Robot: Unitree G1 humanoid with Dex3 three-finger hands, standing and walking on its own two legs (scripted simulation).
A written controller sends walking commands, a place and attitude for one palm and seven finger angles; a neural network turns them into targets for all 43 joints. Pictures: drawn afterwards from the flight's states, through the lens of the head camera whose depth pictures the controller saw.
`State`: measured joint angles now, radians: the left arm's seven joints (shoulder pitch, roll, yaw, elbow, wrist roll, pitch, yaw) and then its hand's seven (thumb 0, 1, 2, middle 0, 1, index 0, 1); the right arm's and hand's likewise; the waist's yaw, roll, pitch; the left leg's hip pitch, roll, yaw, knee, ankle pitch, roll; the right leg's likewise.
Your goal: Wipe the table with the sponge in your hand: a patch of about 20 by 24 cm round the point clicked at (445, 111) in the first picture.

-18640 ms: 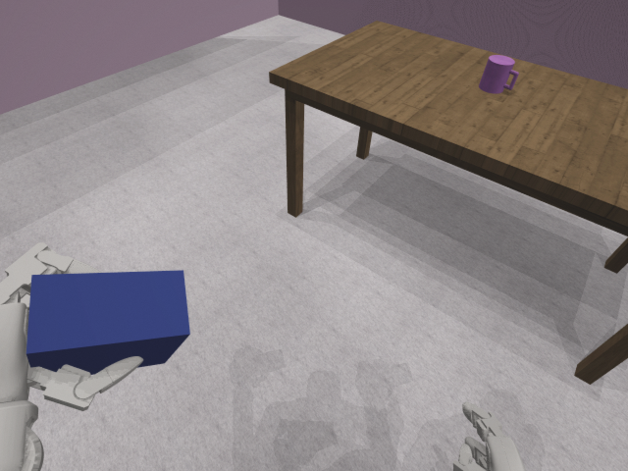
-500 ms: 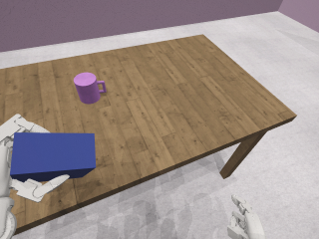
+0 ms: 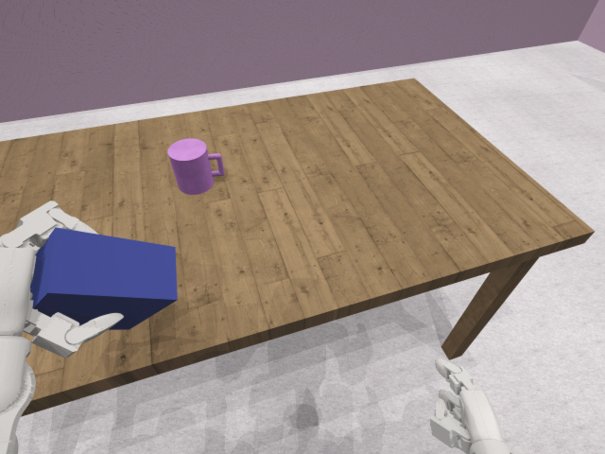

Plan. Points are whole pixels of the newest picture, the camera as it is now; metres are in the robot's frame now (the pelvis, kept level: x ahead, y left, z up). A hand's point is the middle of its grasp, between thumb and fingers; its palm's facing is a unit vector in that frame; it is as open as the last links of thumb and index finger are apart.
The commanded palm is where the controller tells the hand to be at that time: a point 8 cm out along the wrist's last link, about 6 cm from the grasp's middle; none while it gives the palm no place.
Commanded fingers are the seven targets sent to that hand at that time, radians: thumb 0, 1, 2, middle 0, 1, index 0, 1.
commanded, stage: turn the palm down, sponge in hand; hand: left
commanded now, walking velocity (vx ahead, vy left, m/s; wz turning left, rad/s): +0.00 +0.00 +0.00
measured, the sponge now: (116, 287) +0.25 +0.25 +0.13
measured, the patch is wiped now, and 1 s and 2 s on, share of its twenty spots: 0.00 0.00 0.00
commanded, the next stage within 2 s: move the sponge above the wiping area in 1.76 s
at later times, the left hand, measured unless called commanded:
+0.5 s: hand (102, 297) +0.23 +0.26 +0.13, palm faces +0.23 -0.45 -0.86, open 10.4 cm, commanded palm +0.20 +0.27 +0.18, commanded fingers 0.00 0.10 1.30 -1.20 -1.60 -1.20 -1.60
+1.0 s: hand (92, 303) +0.23 +0.28 +0.11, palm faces +0.12 -0.25 -0.96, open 10.4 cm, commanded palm +0.21 +0.28 +0.17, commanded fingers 0.00 0.10 1.30 -1.20 -1.60 -1.20 -1.60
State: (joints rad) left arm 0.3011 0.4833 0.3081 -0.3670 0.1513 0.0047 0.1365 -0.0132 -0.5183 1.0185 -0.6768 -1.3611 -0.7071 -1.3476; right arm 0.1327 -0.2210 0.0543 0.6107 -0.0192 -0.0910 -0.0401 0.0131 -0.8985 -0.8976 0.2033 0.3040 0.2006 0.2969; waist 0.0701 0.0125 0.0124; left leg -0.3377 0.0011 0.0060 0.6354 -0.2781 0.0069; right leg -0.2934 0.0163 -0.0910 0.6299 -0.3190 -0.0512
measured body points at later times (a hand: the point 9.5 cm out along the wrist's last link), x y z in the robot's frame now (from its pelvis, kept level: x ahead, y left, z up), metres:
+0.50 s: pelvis +0.01 -0.03 -0.01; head +0.02 -0.06 +0.44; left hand +0.22 +0.28 +0.17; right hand +0.20 -0.28 -0.10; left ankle +0.04 +0.11 -0.72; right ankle +0.01 -0.09 -0.72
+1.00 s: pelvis +0.01 +0.00 +0.01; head +0.00 -0.03 +0.46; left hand +0.22 +0.29 +0.16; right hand +0.25 -0.20 -0.06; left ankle +0.04 +0.11 -0.72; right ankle +0.01 -0.08 -0.72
